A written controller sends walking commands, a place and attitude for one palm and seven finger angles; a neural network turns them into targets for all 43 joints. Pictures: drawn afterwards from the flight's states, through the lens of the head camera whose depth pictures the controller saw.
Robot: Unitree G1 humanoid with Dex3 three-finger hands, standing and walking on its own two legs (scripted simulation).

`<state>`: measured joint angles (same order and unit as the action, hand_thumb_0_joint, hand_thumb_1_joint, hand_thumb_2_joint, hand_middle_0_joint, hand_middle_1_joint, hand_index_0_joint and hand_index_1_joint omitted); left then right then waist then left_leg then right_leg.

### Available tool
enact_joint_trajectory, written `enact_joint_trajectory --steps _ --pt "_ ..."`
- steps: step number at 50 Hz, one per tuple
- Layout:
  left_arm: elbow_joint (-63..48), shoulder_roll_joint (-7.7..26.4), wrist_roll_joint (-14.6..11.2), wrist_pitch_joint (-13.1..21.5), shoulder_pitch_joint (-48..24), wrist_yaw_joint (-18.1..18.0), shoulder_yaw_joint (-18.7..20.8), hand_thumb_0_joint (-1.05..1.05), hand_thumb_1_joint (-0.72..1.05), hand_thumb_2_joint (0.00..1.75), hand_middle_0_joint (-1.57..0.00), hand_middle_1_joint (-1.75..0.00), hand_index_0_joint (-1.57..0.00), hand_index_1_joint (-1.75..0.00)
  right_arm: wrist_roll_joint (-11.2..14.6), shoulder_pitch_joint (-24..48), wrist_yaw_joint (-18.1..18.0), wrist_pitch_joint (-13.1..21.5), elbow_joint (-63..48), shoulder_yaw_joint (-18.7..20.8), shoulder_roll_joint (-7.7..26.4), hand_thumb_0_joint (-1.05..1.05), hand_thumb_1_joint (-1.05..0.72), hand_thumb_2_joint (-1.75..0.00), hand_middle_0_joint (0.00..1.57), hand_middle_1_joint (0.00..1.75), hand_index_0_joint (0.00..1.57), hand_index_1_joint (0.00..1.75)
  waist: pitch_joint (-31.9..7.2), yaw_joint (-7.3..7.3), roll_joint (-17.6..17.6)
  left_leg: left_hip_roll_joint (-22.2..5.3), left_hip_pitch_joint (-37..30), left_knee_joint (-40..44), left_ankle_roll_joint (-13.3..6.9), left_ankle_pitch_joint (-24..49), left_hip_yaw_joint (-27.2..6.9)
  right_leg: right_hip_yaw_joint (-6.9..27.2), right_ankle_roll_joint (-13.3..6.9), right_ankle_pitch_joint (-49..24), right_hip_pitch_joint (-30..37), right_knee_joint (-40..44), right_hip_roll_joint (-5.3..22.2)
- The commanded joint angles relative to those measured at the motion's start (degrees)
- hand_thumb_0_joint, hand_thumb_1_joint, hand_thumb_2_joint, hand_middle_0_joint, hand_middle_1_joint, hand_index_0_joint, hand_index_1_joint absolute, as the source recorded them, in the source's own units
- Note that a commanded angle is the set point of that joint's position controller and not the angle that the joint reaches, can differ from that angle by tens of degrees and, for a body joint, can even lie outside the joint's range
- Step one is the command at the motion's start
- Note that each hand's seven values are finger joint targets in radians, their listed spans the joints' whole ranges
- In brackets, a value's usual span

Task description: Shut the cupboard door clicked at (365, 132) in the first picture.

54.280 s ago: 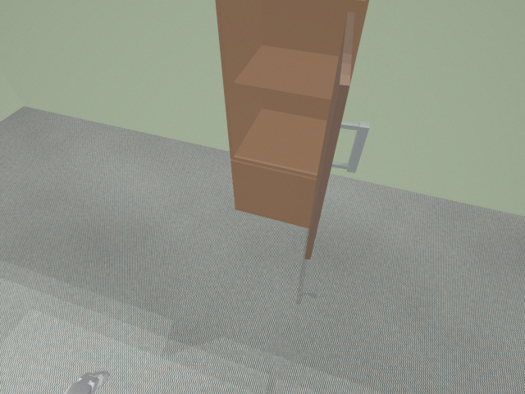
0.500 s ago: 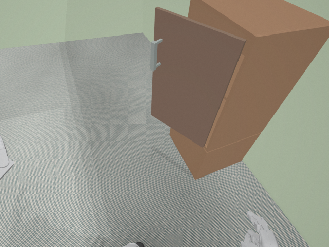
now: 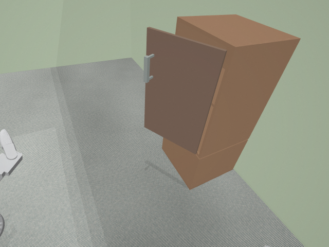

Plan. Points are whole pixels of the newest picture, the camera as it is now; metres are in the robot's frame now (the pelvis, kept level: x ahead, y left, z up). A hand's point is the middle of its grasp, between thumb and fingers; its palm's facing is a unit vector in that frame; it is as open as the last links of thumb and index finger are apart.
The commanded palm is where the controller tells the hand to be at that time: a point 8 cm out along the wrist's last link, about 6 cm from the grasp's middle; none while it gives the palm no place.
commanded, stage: stop stepping back and stand still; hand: left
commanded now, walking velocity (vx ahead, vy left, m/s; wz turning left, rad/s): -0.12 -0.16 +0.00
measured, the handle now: (149, 68) +0.88 +0.11 +0.05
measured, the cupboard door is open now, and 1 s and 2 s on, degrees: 28 28 28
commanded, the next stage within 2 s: let the arm hang, fingers relaxed in 1.36 s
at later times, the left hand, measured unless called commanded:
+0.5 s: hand (23, 171) +0.19 +0.27 +0.17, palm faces +0.46 -0.81 -0.37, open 7.4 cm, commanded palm +0.15 +0.29 +0.21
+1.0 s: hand (9, 171) +0.19 +0.29 +0.17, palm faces +0.34 -0.84 -0.43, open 7.4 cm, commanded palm +0.15 +0.33 +0.21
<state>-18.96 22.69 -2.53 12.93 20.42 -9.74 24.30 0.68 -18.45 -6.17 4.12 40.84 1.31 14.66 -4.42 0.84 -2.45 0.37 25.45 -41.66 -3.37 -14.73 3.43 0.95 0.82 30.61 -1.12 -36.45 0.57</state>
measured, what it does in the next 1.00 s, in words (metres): steps on the spot: right foot, then left foot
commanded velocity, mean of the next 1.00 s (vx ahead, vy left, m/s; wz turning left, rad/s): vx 0.02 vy -0.04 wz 0.00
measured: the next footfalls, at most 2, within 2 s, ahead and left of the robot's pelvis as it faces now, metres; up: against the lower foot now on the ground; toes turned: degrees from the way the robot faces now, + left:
right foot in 0.32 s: -0.02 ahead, -0.05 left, +0.00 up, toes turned -10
left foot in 0.60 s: +0.07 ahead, +0.15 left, +0.00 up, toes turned -1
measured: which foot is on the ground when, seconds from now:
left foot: down 0.00-0.34, up 0.36-0.58, down 0.60-1.00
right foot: down 0.00-0.02, up 0.04-0.30, down 0.32-1.00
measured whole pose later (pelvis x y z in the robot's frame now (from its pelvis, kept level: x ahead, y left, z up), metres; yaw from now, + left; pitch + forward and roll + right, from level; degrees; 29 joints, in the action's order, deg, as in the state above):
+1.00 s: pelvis -0.02 +0.05 +0.03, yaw -5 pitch +0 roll -1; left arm -23.8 22.4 -3.7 7.8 33.2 -9.4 21.2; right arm 0.6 -14.8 -5.0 2.4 36.5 -1.5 10.9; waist -1.8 0.4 0.4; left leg -1.8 17.1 -29.7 -1.1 -12.3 4.4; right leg -5.3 -1.7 17.8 -9.5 -27.4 -1.0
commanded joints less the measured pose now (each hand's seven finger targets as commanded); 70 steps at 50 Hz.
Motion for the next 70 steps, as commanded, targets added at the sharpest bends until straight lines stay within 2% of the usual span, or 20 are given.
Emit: enact_joint_trajectory --steps 1,2,3,6,8,12,14,17,18,19,25,29,31,33,35,40,47,54,65,70 --pt "-27.04 15.96 -0.45 5.62 -4.86 0.33 6.67 0.0 0.9 0.9 -0.2 -0.3 -0.2 -0.3 -1.03 9.02 1.45 7.99 -12.81 1.3 4.84 0.0 -0.9 -0.9 0.2 0.3 0.2 0.3 -4.03 -0.4 21.12 -16.58 -22.19 26.13 0.3 11.93 -28.32 2.45 -1.72 -0.16 -19.9 -17.53 -3.39" --pt "-29.15 15.39 -0.88 5.81 -0.92 0.48 7.45 0.0 0.9 0.9 -0.2 -0.3 -0.2 -0.3 -1.37 9.26 2.4 8.18 -12.57 1.58 4.75 0.0 -0.9 -0.9 0.2 0.3 0.2 0.3 -7.81 -0.9 12.48 -17.21 -19.38 29.16 1.0 -2.22 -27.44 3.0 -1.45 0.24 -16.58 -18.01 -3.05" --pt "-32.53 15.01 -1.31 5.58 2.73 0.46 8.51 0.0 0.9 0.9 -0.2 -0.3 -0.2 -0.3 -1.23 9.28 2.99 8.09 -13.53 1.98 4.66 0.0 -0.9 -0.9 0.2 0.3 0.2 0.3 -8.78 -1.21 10.36 -16.48 -17.82 31.13 0.97 -10.21 -24.25 1.7 -1.49 -0.44 -15.43 -15.45 -2.94" --pt "-34.09 16.32 -1.95 4.24 17.18 0.25 13.16 0.0 0.9 0.9 -0.2 -0.3 -0.2 -0.3 -1.55 9.65 3.8 7.57 -14.29 1.84 4.09 0.0 -0.9 -0.9 0.2 0.3 0.2 0.3 -10.64 -1.98 16.62 -13.35 -15.92 33.73 4.33 -12.37 -13.33 -3.76 -1.35 -3.73 -12.05 -8.56 -4.23" --pt "-32.75 13.91 -2.3 3.33 20.26 0.2 11.45 0.0 0.9 0.9 -0.2 -0.3 -0.2 -0.3 -2.08 9.63 3.54 5.94 -14.81 1.11 3.51 0.0 -0.9 -0.9 0.2 0.3 0.2 0.3 -8.32 -0.96 22.29 -12.25 -12.6 34.94 6.27 -14.14 -9.26 -6.36 -1.39 -3.28 -10.26 -4.84 -5.47" --pt "-20.32 12.25 -3.16 -0.19 19.83 0.26 9.82 0.0 0.9 0.9 -0.2 -0.3 -0.2 -0.3 -1.62 8.61 1.85 2.45 -14.69 0.51 3.37 0.0 -0.9 -0.9 0.2 0.3 0.2 0.3 -1.66 0.31 16.04 -11.14 -7.01 33.23 5.68 -16.04 -5.37 -9.62 -2.08 -5.21 -4.84 9.87 -6.3" --pt "-14.39 12.3 -2.8 -2.26 16.9 0.16 8.94 0.0 0.9 0.9 -0.2 -0.3 -0.2 -0.3 -1.27 8.71 1.19 0.63 -14.45 0.42 3.45 0.0 -0.9 -0.9 0.2 0.3 0.2 0.3 0.34 0.67 9.08 -9.07 -3.76 27.7 5.46 -15.89 -3.48 -6.12 -3.28 -6.91 -2.93 16.23 -3.35" --pt "-11.52 12.34 -2.14 -3.74 8.71 -0.38 6.73 0.0 0.9 0.9 -0.2 -0.3 -0.2 -0.3 -1.03 9.16 1.42 -0.89 -13.12 0.17 3.34 0.0 -0.9 -0.9 0.2 0.3 0.2 0.3 4.06 0.68 -5.13 -4.25 -4.71 3.07 4.32 -4.13 -3.22 16.15 -10.44 -1.16 -18.33 28.23 15.73" --pt "-11.52 12.08 -1.72 -3.67 6.93 -0.62 5.89 0.0 0.9 0.9 -0.2 -0.3 -0.2 -0.3 -0.74 10.09 1.53 -0.22 -12.98 0.1 3.31 0.0 -0.9 -0.9 0.2 0.3 0.2 0.3 4.8 -0.17 -8.47 -3.87 -1.96 -0.65 4.06 -4.57 -4.46 18.22 -10.88 -3.35 -17.76 28.12 16.58" --pt "-9.84 9.62 -1.3 -3.77 6.26 -0.46 3.55 0.0 0.9 0.9 -0.2 -0.3 -0.2 -0.3 -0.55 9.58 1.72 0.17 -12.31 0.28 3.46 0.0 -0.9 -0.9 0.2 0.3 0.2 0.3 5.13 0.12 -9.91 -3.77 0.04 -2.76 3.98 -4.81 -4.64 15.14 -10.11 -4.43 -16.4 26.33 15.07" --pt "-18.29 10.98 1.43 -0.03 -7.73 -1.52 0.32 0.0 0.9 0.9 -0.2 -0.3 -0.2 -0.3 -0.4 12.47 0.4 3.73 -11.89 -0.35 3.47 0.0 -0.9 -0.9 0.2 0.3 0.2 0.3 6.21 -1.81 -0.53 -2.3 -0.21 1.68 2.49 -3.09 0.19 6.86 -5.91 -41.94 -7.91 16.43 12.2" --pt "-26.36 14.16 0.6 2.0 -1.11 -2.21 5.9 0.0 0.9 0.9 -0.2 -0.3 -0.2 -0.3 -0.72 10.53 0.4 4.31 -12.33 0.0 3.3 0.0 -0.9 -0.9 0.2 0.3 0.2 0.3 1.3 -1.49 8.03 -2.13 -12.62 14.81 1.55 9.56 -0.3 3.52 -2.06 -43.96 -8.14 10.2 9.06" --pt "-26.02 15.39 -0.18 2.39 6.41 -2.31 9.4 0.0 0.9 0.9 -0.2 -0.3 -0.2 -0.3 -0.41 9.59 0.61 3.69 -13.42 0.86 4.33 0.0 -0.9 -0.9 0.2 0.3 0.2 0.3 -4.26 -1.7 12.98 -8.39 -22.4 14.26 -0.31 27.6 -5.8 -0.56 1.69 -38.01 -12.39 3.18 3.79" --pt "-24.14 14.11 -0.28 2.06 9.99 -1.67 9.82 0.0 0.9 0.9 -0.2 -0.3 -0.2 -0.3 -0.33 10.07 1.18 2.62 -14.11 0.5 3.34 0.0 -0.9 -0.9 0.2 0.3 0.2 0.3 -4.14 -1.34 15.16 -9.74 -15.52 14.07 -0.64 29.7 -7.55 -1.07 0.88 -31.52 -8.78 7.25 1.69" --pt "-21.16 12.6 -0.65 1.76 10.49 -0.98 9.23 0.0 0.9 0.9 -0.2 -0.3 -0.2 -0.3 0.16 9.67 1.52 2.33 -14.08 0.54 3.57 0.0 -0.9 -0.9 0.2 0.3 0.2 0.3 -2.23 -0.66 10.77 -8.57 -9.78 14.75 1.41 20.53 -5.55 -0.18 -0.57 -29.73 -5.19 10.72 2.17" --pt "-14.15 9.98 -1.69 -0.18 14.83 -0.58 6.68 0.0 0.9 0.9 -0.2 -0.3 -0.2 -0.3 0.7 8.66 1.68 1.23 -14.08 1.02 4.08 0.0 -0.9 -0.9 0.2 0.3 0.2 0.3 -4.67 0.12 0.35 -6.4 -11.5 11.13 2.69 16.85 -2.77 2.51 -1.32 -39.48 -6.16 11.93 6.29" --pt "-18.66 11.75 -0.89 -0.66 7.41 -0.67 5.15 0.0 0.9 0.9 -0.2 -0.3 -0.2 -0.3 0.02 10.91 0.52 1.58 -14.22 -0.14 3.85 0.0 -0.9 -0.9 0.2 0.3 0.2 0.3 -0.28 -0.25 3.45 -7.1 -10.49 16.84 1.71 8.8 -5.62 0.97 -0.96 -22.5 -10.18 14.38 4.17" --pt "-22.4 11.7 0.15 0.89 3.98 -1.41 5.41 0.0 0.9 0.9 -0.2 -0.3 -0.2 -0.3 -0.85 10.77 0.31 3.47 -14.05 -0.79 3.51 0.0 -0.9 -0.9 0.2 0.3 0.2 0.3 2.46 -0.57 13.11 -7.67 -6.28 25.4 1.38 -6.63 -9.24 -1.13 -1.17 -14.0 -8.18 14.33 1.37" --pt "-16.2 9.23 -0.7 -0.31 10.19 -0.68 4.6 0.0 0.9 0.9 -0.2 -0.3 -0.2 -0.3 -0.24 10.16 1.02 2.99 -14.35 0.0 4.08 0.0 -0.9 -0.9 0.2 0.3 0.2 0.3 0.0 -0.49 5.26 -7.04 -8.16 23.91 2.4 -2.06 -7.7 -1.18 -1.07 -17.14 -7.62 16.62 1.41" --pt "-19.96 10.14 -0.37 -0.18 7.3 -0.8 4.21 0.0 0.9 0.9 -0.2 -0.3 -0.2 -0.3 -0.37 10.57 0.62 3.14 -14.46 -0.1 4.04 0.0 -0.9 -0.9 0.2 0.3 0.2 0.3 -2.11 -0.64 7.24 -6.9 -10.75 22.59 2.33 4.27 -7.18 -1.47 -0.91 -20.45 -7.21 15.15 1.52"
